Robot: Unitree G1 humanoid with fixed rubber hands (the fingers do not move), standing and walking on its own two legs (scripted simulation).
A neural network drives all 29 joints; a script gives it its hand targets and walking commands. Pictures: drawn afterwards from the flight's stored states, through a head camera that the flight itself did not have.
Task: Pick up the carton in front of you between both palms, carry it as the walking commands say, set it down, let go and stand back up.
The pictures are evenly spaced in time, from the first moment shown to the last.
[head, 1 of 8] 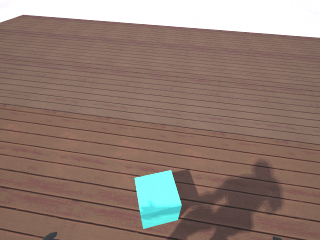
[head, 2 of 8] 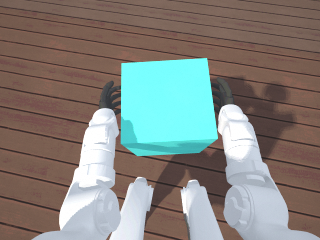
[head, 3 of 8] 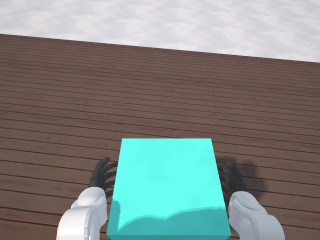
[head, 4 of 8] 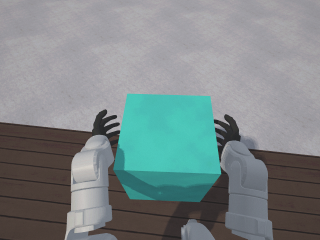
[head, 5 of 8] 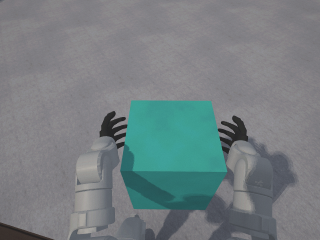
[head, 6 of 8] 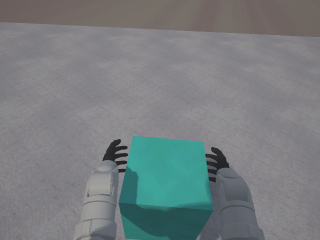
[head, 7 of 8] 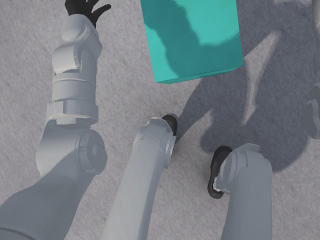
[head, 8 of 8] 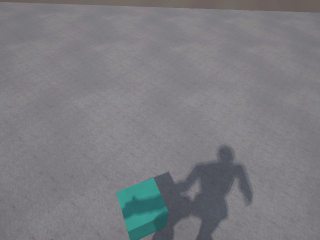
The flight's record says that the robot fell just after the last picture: no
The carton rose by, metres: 0.68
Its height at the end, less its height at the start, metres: -0.35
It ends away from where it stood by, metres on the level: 4.87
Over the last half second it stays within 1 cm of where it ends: yes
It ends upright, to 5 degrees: yes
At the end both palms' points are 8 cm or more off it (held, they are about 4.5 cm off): yes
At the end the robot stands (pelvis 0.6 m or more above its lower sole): yes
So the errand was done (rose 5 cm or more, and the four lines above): yes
